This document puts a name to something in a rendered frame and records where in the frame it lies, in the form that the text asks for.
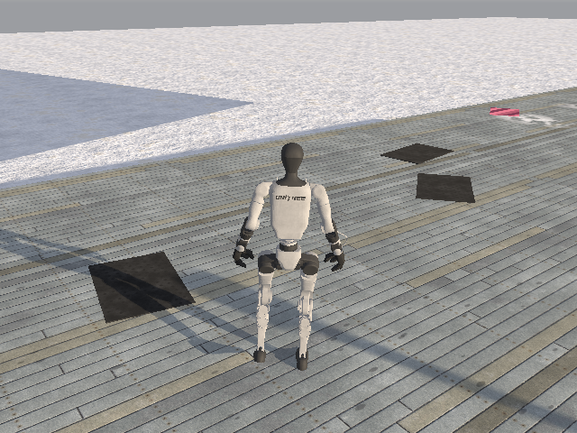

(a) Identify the right robot hand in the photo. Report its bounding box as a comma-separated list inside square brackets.
[324, 252, 345, 272]

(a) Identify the robot left forearm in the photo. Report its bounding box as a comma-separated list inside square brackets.
[235, 217, 254, 252]

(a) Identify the robot head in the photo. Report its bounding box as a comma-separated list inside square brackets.
[276, 143, 307, 187]

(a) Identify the left robot upper arm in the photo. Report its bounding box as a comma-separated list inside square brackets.
[245, 181, 272, 231]

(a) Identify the left robot shin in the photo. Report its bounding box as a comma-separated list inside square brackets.
[256, 290, 270, 352]

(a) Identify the right robot upper arm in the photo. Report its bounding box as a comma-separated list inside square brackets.
[309, 182, 334, 234]

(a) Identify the left robot hand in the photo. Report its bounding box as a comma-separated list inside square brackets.
[233, 249, 254, 268]

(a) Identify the robot right forearm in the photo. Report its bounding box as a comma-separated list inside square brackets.
[325, 219, 343, 255]

